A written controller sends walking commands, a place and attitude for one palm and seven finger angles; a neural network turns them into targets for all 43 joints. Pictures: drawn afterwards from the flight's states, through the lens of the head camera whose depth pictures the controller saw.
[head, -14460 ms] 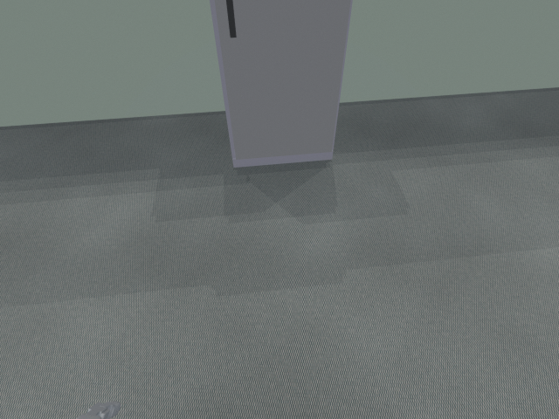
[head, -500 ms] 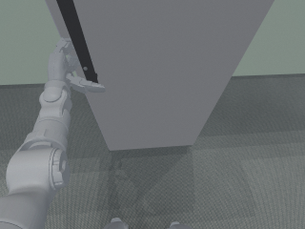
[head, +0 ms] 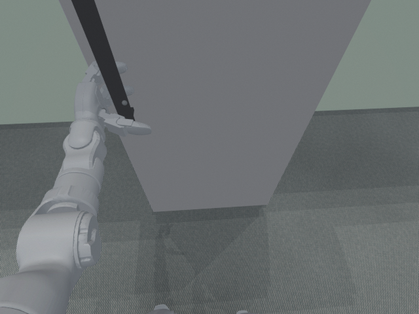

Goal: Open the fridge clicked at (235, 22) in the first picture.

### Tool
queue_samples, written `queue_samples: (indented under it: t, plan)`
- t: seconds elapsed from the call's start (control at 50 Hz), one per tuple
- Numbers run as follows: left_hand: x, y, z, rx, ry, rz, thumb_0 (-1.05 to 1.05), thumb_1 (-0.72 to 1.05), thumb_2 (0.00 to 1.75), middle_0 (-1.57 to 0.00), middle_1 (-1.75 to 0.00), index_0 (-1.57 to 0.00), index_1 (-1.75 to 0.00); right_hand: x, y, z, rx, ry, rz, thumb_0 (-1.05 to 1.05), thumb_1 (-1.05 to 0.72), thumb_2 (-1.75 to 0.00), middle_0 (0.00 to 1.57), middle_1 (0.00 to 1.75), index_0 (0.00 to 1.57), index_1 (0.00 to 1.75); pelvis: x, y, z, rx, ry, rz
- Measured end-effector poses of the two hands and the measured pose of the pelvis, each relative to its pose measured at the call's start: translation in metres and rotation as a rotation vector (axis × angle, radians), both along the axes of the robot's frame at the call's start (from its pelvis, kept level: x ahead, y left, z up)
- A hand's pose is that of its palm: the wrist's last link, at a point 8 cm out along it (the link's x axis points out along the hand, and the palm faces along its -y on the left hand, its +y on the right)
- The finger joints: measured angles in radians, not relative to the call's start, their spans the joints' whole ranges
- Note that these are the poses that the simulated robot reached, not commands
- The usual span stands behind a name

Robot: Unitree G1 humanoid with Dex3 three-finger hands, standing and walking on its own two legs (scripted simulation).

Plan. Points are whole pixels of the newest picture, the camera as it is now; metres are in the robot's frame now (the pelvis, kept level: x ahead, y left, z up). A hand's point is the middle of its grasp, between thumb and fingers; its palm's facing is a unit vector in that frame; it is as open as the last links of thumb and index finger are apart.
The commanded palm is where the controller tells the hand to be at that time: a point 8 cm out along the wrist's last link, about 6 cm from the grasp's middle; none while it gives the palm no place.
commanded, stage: slide the fingers in behind the handle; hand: left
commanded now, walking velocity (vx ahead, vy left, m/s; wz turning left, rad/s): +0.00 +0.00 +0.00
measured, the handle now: (96, 22) +0.55 +0.16 +0.24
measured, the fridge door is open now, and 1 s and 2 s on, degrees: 0 0 0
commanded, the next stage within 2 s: grip the handle and tug to test in 0.46 s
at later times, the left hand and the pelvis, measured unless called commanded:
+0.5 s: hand (125, 103) +0.49 +0.13 +0.12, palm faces +0.01 -1.00 +0.00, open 14.1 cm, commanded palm +0.47 +0.18 +0.11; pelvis +0.00 +0.01 +0.00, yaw +0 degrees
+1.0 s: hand (125, 103) +0.49 +0.13 +0.12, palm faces +0.02 -1.00 -0.01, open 9.8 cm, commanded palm +0.47 +0.18 +0.11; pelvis +0.00 +0.01 +0.00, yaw +0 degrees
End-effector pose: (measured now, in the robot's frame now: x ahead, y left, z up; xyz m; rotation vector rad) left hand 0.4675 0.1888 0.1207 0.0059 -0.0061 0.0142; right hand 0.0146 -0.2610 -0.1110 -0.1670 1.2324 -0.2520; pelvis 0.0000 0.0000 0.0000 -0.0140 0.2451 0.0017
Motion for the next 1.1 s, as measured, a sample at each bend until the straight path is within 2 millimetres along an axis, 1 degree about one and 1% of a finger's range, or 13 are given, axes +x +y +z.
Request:
queue_samples:
  t: [0.1, 0.24, 0.42, 0.6, 0.66, 0.74, 0.82, 1.1]
  plan:
    - [0.000, -0.001, -0.001, -0.001, -0.007, -0.001, -0.02, -0.50, 0.30, -0.29, -1.20, -0.28, -1.19, 0.002, -0.001, 0.001, -0.006, -0.006, 0.009, 0.01, -0.90, -0.90, 0.20, 0.30, 0.20, 0.30, -0.002, 0.000, 0.000, 0.000, 0.004, 0.002]
    - [0.000, 0.001, -0.002, 0.001, -0.010, -0.007, -0.02, -0.50, 0.30, -0.30, -1.20, -0.29, -1.19, -0.001, -0.001, 0.001, -0.012, 0.001, 0.003, 0.01, -0.90, -0.90, 0.20, 0.30, 0.20, 0.30, -0.002, 0.002, -0.001, -0.001, 0.007, -0.001]
    - [0.001, 0.000, -0.002, 0.000, -0.018, -0.010, -0.02, -0.50, 0.30, -0.30, -1.20, -0.29, -1.19, -0.008, 0.006, -0.001, -0.002, 0.021, -0.005, 0.01, -0.90, -0.90, 0.20, 0.30, 0.20, 0.30, 0.000, 0.007, -0.001, -0.004, 0.008, -0.003]
    - [0.002, -0.001, -0.003, 0.006, -0.015, -0.007, -0.02, -0.50, 0.30, -0.30, -1.20, -0.29, -1.19, -0.010, 0.014, -0.002, 0.008, 0.025, -0.006, 0.01, -0.90, -0.90, 0.20, 0.30, 0.20, 0.30, -0.001, 0.011, -0.002, -0.005, 0.009, -0.004]
    - [0.002, -0.001, -0.003, 0.005, -0.016, -0.005, -0.02, -0.47, 0.31, -0.30, -1.20, -0.29, -1.20, -0.011, 0.015, -0.003, 0.010, 0.027, -0.005, 0.01, -0.90, -0.90, 0.20, 0.30, 0.20, 0.30, -0.002, 0.012, -0.002, -0.006, 0.009, -0.004]
    - [0.002, -0.001, -0.003, 0.005, -0.016, -0.002, -0.02, -0.38, 0.35, -0.31, -1.21, -0.29, -1.21, -0.012, 0.015, -0.003, 0.009, 0.029, -0.003, 0.01, -0.90, -0.90, 0.20, 0.30, 0.20, 0.30, -0.003, 0.012, -0.003, -0.007, 0.011, -0.003]
    - [0.002, -0.001, -0.003, 0.007, -0.016, 0.004, -0.02, -0.25, 0.40, -0.32, -1.23, -0.29, -1.23, -0.013, 0.015, -0.003, 0.008, 0.029, -0.004, 0.01, -0.90, -0.90, 0.20, 0.30, 0.20, 0.30, -0.003, 0.012, -0.003, -0.007, 0.012, -0.004]
    - [0.004, 0.000, -0.003, 0.002, -0.014, 0.007, 0.00, 0.37, 0.67, -0.37, -1.31, -0.35, -1.30, -0.011, 0.010, -0.001, 0.000, 0.031, -0.005, 0.01, -0.90, -0.90, 0.20, 0.30, 0.20, 0.30, -0.001, 0.009, -0.002, -0.006, 0.011, -0.002]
